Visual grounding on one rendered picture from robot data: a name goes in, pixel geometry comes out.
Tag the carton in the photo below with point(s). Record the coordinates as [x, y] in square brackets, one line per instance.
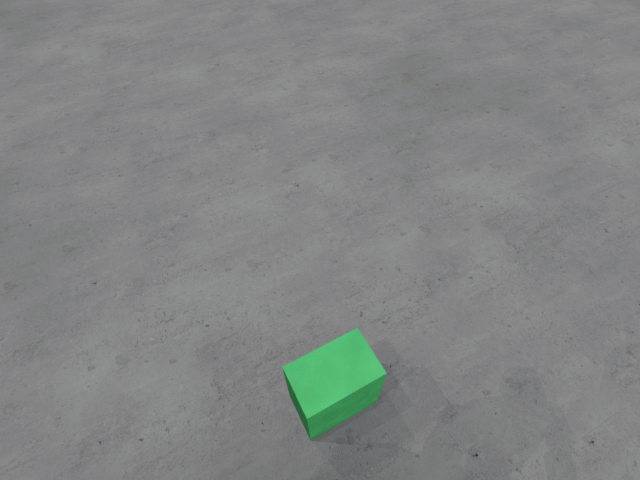
[334, 382]

